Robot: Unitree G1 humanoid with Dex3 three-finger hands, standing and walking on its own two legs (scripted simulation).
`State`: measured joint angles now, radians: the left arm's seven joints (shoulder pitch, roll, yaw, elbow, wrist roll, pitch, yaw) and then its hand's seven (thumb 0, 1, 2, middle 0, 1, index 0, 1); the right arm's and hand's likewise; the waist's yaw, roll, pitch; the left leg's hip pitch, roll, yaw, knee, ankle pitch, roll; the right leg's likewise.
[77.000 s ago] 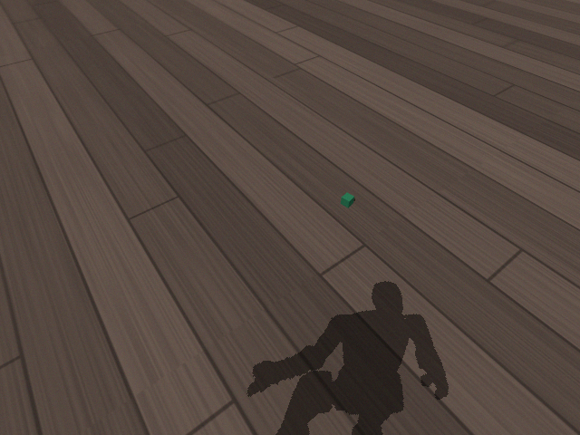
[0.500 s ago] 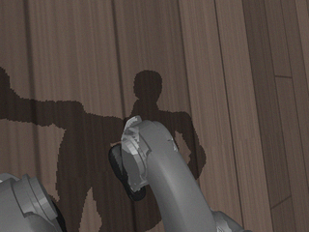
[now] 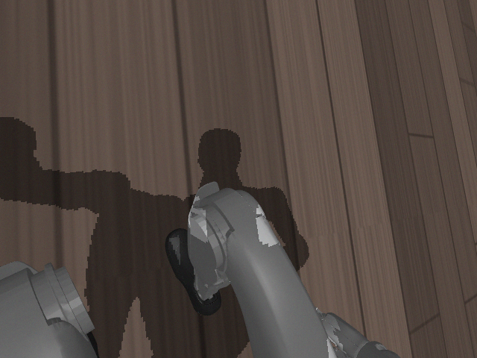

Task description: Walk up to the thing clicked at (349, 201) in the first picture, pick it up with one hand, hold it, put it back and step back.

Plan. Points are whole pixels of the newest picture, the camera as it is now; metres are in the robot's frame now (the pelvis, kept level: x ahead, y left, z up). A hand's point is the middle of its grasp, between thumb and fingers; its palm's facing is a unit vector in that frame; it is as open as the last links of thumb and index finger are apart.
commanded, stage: close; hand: left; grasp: from above
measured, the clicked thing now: out of the picture +0.50 +0.25 -0.30
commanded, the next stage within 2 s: settle in 0.28 s
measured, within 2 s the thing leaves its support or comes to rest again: leaves its support in 0.64 s
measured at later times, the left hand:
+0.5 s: hand out of the picture +0.48 +0.24 -0.27, palm faces -0.47 -0.09 -0.88, open 7.4 cm
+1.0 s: hand out of the picture +0.48 +0.28 -0.18, palm faces -0.46 -0.05 -0.89, open 6.3 cm
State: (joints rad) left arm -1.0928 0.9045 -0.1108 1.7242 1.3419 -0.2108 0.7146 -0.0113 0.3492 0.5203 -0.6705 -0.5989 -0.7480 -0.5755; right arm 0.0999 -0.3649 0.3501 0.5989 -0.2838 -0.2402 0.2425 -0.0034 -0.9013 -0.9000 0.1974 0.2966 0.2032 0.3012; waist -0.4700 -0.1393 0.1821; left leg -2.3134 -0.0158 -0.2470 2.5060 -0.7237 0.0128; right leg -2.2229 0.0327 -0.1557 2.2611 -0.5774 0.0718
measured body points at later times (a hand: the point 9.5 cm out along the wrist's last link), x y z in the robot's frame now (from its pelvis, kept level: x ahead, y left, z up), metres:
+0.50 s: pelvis +0.00 -0.01 +0.00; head +0.30 +0.11 +0.31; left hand +0.50 +0.24 -0.22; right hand +0.02 -0.26 -0.04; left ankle +0.06 +0.12 -0.29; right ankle +0.14 -0.13 -0.29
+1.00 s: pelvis +0.01 -0.01 +0.01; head +0.25 +0.11 +0.37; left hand +0.50 +0.28 -0.13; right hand +0.06 -0.27 -0.06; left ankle +0.06 +0.12 -0.29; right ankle +0.14 -0.13 -0.29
